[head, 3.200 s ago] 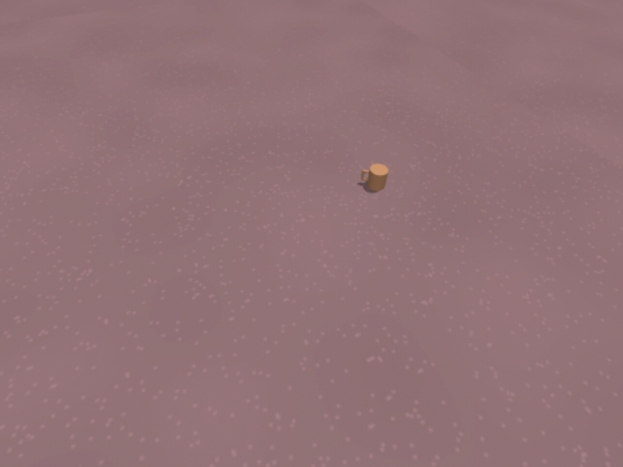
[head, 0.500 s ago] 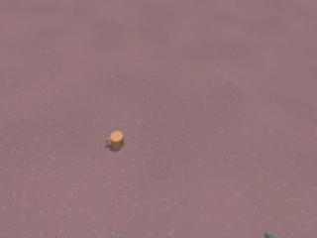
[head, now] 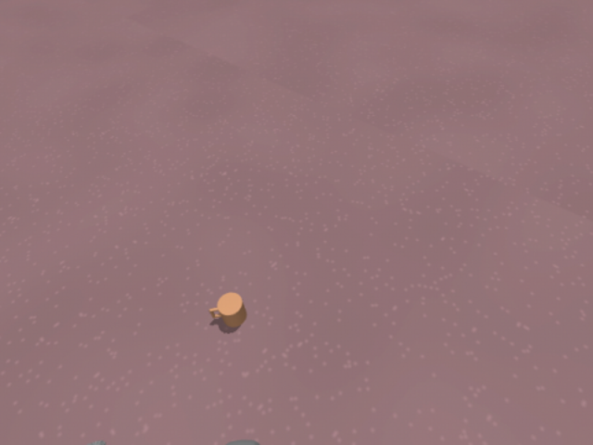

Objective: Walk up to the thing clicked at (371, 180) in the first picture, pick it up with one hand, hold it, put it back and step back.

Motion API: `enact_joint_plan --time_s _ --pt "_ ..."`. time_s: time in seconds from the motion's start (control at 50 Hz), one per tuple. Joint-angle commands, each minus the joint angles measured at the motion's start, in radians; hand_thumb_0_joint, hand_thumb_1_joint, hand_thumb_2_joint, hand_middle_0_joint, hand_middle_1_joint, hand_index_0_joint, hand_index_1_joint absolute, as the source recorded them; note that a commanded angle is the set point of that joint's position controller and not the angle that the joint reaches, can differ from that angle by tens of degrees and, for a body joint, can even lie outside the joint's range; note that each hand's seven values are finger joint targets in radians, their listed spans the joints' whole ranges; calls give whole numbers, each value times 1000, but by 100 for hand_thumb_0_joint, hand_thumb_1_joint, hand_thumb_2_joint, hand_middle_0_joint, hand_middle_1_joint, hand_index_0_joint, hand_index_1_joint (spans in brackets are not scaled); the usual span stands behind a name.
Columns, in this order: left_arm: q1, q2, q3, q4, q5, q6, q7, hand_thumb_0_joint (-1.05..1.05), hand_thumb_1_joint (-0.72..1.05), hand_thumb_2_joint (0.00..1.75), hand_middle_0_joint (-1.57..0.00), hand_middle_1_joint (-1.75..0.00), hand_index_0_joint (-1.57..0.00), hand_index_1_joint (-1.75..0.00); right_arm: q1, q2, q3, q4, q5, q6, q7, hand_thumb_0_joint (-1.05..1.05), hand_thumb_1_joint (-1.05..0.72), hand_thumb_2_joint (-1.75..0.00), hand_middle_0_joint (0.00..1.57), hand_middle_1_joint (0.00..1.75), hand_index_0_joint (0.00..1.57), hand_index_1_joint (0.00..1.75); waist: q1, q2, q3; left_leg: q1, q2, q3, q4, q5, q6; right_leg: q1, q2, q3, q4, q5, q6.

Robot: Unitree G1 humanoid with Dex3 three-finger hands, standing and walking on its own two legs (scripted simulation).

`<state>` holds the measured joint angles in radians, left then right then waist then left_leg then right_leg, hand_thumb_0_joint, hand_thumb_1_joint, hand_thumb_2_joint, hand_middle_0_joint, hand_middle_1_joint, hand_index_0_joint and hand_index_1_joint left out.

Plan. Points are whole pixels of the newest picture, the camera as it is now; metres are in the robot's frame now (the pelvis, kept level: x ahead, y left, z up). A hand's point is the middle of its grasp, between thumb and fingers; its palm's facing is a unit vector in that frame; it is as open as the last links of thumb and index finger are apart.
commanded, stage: walk up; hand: left
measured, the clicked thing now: (227, 310) +0.66 +0.29 -0.72
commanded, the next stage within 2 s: stand in 1.90 s
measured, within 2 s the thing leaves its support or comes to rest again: neither
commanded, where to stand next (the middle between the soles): +0.27 +0.04 m, yaw +0 degrees
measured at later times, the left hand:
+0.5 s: hand (103, 430) +0.19 +0.32 -0.15, palm faces -0.03 -0.93 -0.37, open 7.4 cm
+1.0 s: hand (136, 364) +0.28 +0.29 -0.14, palm faces -0.02 -0.94 -0.33, open 7.4 cm
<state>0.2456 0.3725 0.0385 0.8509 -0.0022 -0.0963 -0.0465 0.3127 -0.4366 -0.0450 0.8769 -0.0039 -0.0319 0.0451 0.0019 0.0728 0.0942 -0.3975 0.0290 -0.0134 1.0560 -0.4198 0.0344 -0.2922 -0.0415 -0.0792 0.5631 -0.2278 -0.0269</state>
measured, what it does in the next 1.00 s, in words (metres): walks ahead: left foot, then right foot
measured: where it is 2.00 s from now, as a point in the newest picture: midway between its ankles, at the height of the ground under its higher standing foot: outside the picture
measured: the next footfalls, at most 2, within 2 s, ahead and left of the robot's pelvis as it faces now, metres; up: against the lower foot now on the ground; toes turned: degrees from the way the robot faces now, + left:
left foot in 0.26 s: +0.22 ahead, +0.16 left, +0.00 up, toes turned +2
right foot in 0.58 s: +0.24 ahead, -0.09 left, +0.00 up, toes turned -2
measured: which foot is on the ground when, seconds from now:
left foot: up 0.00-0.24, down 0.26-1.00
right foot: down 0.00-0.28, up 0.30-0.56, down 0.58-1.00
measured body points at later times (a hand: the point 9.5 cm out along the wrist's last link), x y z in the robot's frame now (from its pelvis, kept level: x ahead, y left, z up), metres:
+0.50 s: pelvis +0.14 +0.05 +0.00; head +0.17 +0.06 +0.44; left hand +0.19 +0.37 -0.13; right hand +0.23 -0.27 -0.11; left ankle +0.18 +0.16 -0.73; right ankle +0.18 -0.09 -0.70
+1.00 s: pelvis +0.16 +0.04 +0.01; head +0.18 +0.04 +0.46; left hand +0.28 +0.34 -0.11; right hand +0.23 -0.26 -0.13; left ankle +0.18 +0.16 -0.73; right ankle +0.21 -0.09 -0.73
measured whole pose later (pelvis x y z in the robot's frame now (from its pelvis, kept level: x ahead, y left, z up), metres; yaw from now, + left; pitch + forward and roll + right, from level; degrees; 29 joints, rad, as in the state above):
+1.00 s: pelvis +0.16 +0.04 +0.01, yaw +0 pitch -2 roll +0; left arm 0.04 0.35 0.00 1.08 -0.01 -0.02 -0.01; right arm 0.12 -0.36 0.01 1.12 0.00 -0.01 0.02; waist -0.01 0.00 0.08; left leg -0.19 0.02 0.05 0.45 -0.21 0.00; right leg -0.23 -0.04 -0.04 0.45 -0.18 0.01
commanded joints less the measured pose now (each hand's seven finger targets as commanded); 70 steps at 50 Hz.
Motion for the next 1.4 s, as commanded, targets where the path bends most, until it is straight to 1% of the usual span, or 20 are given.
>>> enact_joint_plan --time_s 0.0,0.06,0.16,0.22,0.24,0.26,0.28,0.32,0.36,0.48,0.5,0.54,0.56,0.58,0.6,0.66,0.7,0.78,0.9,1.38 --pt "67 299 85 -59 5 -19 29 0 90 90 -20 -30 -20 -30 66 -170 -66 -52 -7 -19 10 0 -90 -90 20 30 20 30 14 -234 -45 -126 56 -12 -125 77 -24 99 -216 226 -290 58 -197" --pt "84 315 93 -71 12 -21 26 0 90 90 -20 -30 -20 -30 -14 -155 -68 -76 -16 -20 24 0 -90 -90 20 30 20 30 37 -225 -46 -117 72 12 -271 127 -32 108 -236 217 -293 -11 -209" --pt "98 323 85 -71 5 -12 24 0 90 90 -20 -30 -20 -30 -71 -139 -70 -88 -17 -40 28 0 -90 -90 20 30 20 30 35 -206 -67 37 33 78 -439 208 -24 67 -217 156 -193 75 -176" --pt "59 287 62 -86 7 -1 26 0 90 90 -20 -30 -20 -30 45 -184 -93 -45 -21 -45 21 0 -90 -90 20 30 20 30 -58 -100 -91 320 -9 96 -506 177 1 -126 -165 95 -14 -31 -120" --pt "76 225 32 -89 8 4 36 0 90 90 -20 -30 -20 -30 100 -228 -102 -26 -24 -45 0 0 -90 -90 20 30 20 30 -86 71 -125 395 98 -77 -625 105 52 -173 -98 29 251 73 -68" --pt "104 168 22 -96 -7 10 37 0 90 90 -20 -30 -20 -30 131 -307 -114 -53 -23 -49 -10 0 -90 -90 20 30 20 30 -80 254 -129 443 330 -496 -780 79 138 -355 63 -7 453 -230 1" --pt "106 266 48 -57 2 22 57 0 90 90 -20 -30 -20 -30 113 -323 -119 -55 2 -42 -10 0 -90 -90 20 30 20 30 -70 150 -113 380 402 -553 -765 165 242 -336 26 72 554 -364 -13" --pt "120 260 43 -29 -5 28 62 0 90 90 -20 -30 -20 -30 40 -248 -92 -78 6 -38 -23 0 -90 -90 20 30 20 30 -26 52 -83 309 322 -326 -697 476 217 -289 -4 144 578 -297 -16" --pt "154 246 38 3 -10 30 57 0 90 90 -20 -30 -20 -30 -14 -223 -78 -85 6 -40 -33 0 -90 -90 20 30 20 30 6 84 -86 246 259 -163 -655 593 183 -212 -43 121 459 -249 -13" --pt "114 197 40 42 2 50 60 0 90 90 -20 -30 -20 -30 -100 -196 -47 -94 1 -21 -44 0 -90 -90 20 30 20 30 13 93 -122 100 242 -80 -568 675 173 5 -5 44 191 -100 11" --pt "131 189 40 55 1 51 64 0 90 90 -20 -30 -20 -30 -133 -193 -44 -94 9 -14 -45 0 -90 -90 20 30 20 30 35 83 -147 97 236 -67 -526 619 160 51 7 34 117 -30 5" --pt "106 226 49 67 14 41 67 0 90 90 -20 -30 -20 -30 -166 -141 -23 -92 24 1 -42 0 -90 -90 20 30 20 30 52 -1 -152 1 178 -50 -462 343 71 153 -15 93 -21 98 -27" --pt "48 271 54 50 24 34 69 0 90 90 -20 -30 -20 -30 -150 -102 -11 -86 26 7 -42 0 -90 -90 20 30 20 30 24 -134 -138 -40 111 -5 -389 197 21 130 -136 266 -107 115 -64" --pt "-30 317 54 30 17 29 66 0 90 90 -20 -30 -20 -30 -117 -90 -7 -60 26 17 -44 0 -90 -90 20 30 20 30 -12 -209 -113 28 17 32 -324 -13 -15 -25 -299 475 -219 40 -154" --pt "-100 327 48 29 13 34 64 0 90 90 -20 -30 -20 -30 -112 -137 -28 -18 20 28 -51 0 -90 -90 20 30 20 30 -17 -217 -72 132 14 21 -262 -104 -8 -154 -316 470 -211 -7 -209" --pt "-152 269 26 50 14 44 65 0 90 90 -20 -30 -20 -30 -91 -142 -25 46 23 21 -43 0 -90 -90 20 30 20 30 -40 -213 -84 186 45 -4 -486 113 7 -110 -181 281 -147 -14 -80" --pt "-137 227 17 76 7 50 59 0 90 90 -20 -30 -20 -30 -151 -169 -23 58 10 8 -39 0 -90 -90 20 30 20 30 -6 -153 -138 176 111 -107 -591 153 27 -37 -104 199 -93 1 -23" --pt "-167 222 14 125 4 50 55 0 90 90 -20 -30 -20 -30 -208 -146 3 112 8 5 -32 0 -90 -90 20 30 20 30 10 -134 -98 131 86 -70 -641 120 13 33 -112 211 -161 -52 -21" --pt "-215 198 7 175 -5 50 52 0 90 90 -20 -30 -20 -30 -229 -144 10 177 7 -7 -36 0 -90 -90 20 30 20 30 10 -84 -178 201 106 -62 -694 326 7 169 -99 158 -172 166 -12" --pt "-234 187 1 268 9 59 47 0 90 90 -20 -30 -20 -30 -299 -139 -1 230 0 7 -39 0 -90 -90 20 30 20 30 0 -78 -123 278 112 -55 -803 250 -6 148 -101 142 -305 110 18"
